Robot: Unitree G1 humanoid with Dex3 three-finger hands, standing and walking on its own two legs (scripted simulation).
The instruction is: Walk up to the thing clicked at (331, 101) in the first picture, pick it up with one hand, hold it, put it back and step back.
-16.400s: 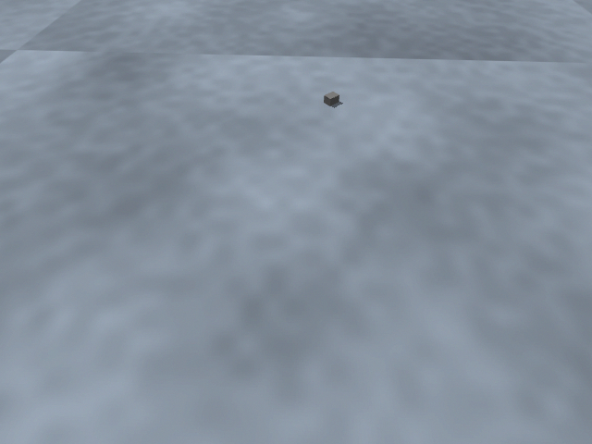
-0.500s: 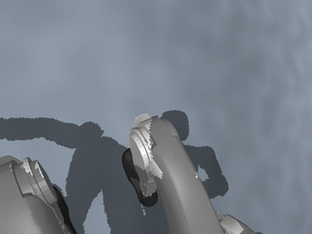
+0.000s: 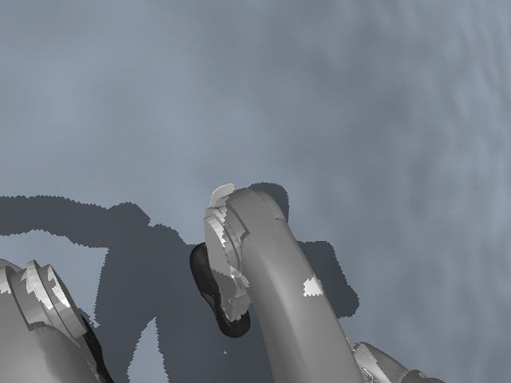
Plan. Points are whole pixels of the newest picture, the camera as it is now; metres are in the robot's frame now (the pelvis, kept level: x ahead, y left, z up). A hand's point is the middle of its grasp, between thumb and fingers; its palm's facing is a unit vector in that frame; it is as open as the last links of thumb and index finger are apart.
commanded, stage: rest palm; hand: left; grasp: from above
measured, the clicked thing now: out of the picture +0.40 +0.36 -0.29
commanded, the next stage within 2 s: close in 0.12 s
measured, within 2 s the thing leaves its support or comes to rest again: neither
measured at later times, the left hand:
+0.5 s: hand out of the picture +0.39 +0.35 -0.27, palm faces -0.03 -0.48 -0.88, open 12.7 cm
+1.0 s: hand out of the picture +0.39 +0.35 -0.26, palm faces -0.05 -0.47 -0.88, open 11.8 cm
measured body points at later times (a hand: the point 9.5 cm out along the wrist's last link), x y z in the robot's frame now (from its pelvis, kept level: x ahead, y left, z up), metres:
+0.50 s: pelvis +0.00 +0.00 +0.00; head +0.29 +0.13 +0.32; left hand +0.40 +0.37 -0.21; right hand +0.03 -0.25 -0.04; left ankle +0.07 +0.13 -0.28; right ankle +0.12 -0.12 -0.28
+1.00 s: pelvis +0.00 +0.00 +0.01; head +0.29 +0.12 +0.32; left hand +0.39 +0.37 -0.21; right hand +0.02 -0.25 -0.03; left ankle +0.07 +0.13 -0.28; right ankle +0.12 -0.12 -0.28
